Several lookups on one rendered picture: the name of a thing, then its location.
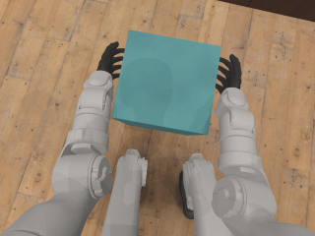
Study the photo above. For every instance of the robot left upper arm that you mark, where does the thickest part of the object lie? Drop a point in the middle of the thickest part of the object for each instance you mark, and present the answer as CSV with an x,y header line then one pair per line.
x,y
78,182

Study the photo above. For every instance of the robot right upper arm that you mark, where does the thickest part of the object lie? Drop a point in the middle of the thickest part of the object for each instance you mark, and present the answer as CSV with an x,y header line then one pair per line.
x,y
248,208

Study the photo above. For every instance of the right robot foot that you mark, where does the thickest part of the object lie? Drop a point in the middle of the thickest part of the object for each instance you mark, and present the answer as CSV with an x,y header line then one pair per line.
x,y
188,212

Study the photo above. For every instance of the robot left thigh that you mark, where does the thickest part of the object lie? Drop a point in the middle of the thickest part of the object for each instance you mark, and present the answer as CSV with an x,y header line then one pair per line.
x,y
123,211

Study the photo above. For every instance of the left robot forearm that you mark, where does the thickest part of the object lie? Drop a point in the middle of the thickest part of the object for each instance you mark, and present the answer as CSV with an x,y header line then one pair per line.
x,y
92,116

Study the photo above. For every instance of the right robot forearm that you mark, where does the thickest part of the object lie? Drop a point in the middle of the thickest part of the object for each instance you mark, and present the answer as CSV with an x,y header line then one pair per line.
x,y
238,151

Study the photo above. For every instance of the right robot hand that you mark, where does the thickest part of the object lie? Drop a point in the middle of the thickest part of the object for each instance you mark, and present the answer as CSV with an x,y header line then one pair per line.
x,y
232,75

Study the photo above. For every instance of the left robot hand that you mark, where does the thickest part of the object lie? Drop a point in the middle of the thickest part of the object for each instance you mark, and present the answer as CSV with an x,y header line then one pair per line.
x,y
107,59

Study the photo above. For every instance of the carton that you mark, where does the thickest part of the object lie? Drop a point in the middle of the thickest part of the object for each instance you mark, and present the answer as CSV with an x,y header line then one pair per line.
x,y
167,84

